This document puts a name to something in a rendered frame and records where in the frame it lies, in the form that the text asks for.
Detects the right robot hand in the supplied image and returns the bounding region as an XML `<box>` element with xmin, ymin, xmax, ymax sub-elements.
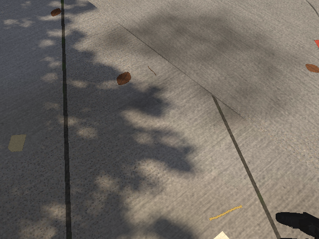
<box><xmin>275</xmin><ymin>212</ymin><xmax>319</xmax><ymax>239</ymax></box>

